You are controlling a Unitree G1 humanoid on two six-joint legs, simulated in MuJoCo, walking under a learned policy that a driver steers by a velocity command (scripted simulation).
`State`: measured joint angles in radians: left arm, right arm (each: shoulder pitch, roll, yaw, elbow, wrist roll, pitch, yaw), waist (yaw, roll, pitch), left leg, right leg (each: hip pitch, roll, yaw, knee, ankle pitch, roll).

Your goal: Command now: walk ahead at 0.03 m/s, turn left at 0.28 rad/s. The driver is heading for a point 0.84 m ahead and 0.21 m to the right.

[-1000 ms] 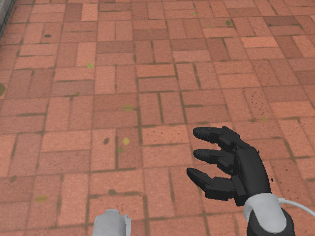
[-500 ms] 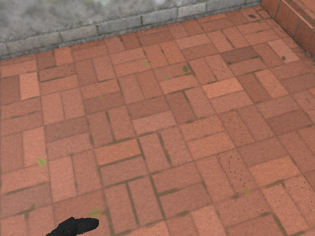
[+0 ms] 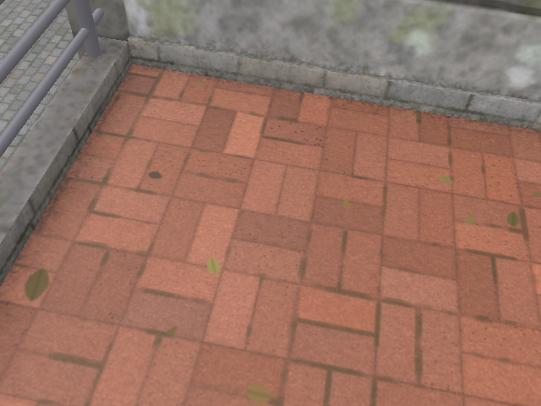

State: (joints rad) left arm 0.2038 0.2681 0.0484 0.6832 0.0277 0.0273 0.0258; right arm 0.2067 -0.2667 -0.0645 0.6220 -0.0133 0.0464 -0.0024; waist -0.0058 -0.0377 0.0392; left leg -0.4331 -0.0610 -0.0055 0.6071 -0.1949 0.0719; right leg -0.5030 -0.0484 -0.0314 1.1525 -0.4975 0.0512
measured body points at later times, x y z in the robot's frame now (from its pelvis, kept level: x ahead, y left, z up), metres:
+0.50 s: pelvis +0.00 -0.02 +0.02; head +0.01 -0.05 +0.47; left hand +0.15 +0.24 -0.08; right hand +0.08 -0.32 -0.09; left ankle +0.06 +0.12 -0.65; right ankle -0.02 -0.09 -0.72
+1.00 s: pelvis +0.16 -0.07 +0.02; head +0.20 -0.05 +0.47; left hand +0.48 +0.04 -0.05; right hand +0.01 -0.30 -0.09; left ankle +0.11 +0.08 -0.72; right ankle +0.20 -0.24 -0.69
